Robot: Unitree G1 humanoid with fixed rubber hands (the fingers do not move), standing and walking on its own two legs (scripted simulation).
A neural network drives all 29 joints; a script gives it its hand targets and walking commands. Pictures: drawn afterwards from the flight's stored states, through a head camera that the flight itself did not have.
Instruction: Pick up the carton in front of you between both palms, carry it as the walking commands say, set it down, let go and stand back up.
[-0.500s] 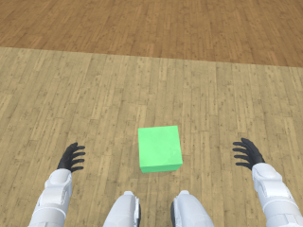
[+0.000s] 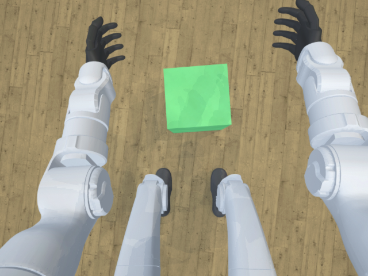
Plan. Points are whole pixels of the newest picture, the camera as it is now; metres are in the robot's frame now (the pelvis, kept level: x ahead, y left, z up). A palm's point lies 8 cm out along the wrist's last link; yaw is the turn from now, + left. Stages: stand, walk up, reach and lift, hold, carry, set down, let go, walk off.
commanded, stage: reach and lift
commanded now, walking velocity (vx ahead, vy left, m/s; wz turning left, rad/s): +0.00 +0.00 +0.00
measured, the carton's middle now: (196, 103) +0.50 -0.01 -0.51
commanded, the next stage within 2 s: none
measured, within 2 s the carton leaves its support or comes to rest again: leaves its support in 1.76 s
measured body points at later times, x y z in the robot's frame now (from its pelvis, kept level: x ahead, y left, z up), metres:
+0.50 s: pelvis +0.01 +0.00 -0.16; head +0.35 -0.01 +0.14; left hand +0.50 +0.19 -0.32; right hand +0.52 -0.20 -0.32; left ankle +0.10 +0.13 -0.60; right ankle +0.10 -0.11 -0.60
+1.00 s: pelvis -0.02 +0.00 -0.27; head +0.35 -0.01 -0.03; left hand +0.52 +0.19 -0.46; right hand +0.52 -0.19 -0.47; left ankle +0.10 +0.13 -0.60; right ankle +0.10 -0.11 -0.60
